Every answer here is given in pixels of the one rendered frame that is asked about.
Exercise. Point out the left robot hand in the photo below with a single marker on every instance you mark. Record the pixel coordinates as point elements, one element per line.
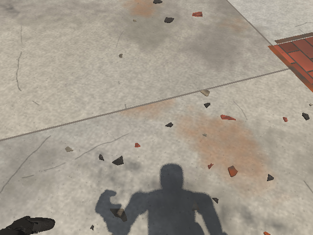
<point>28,225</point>

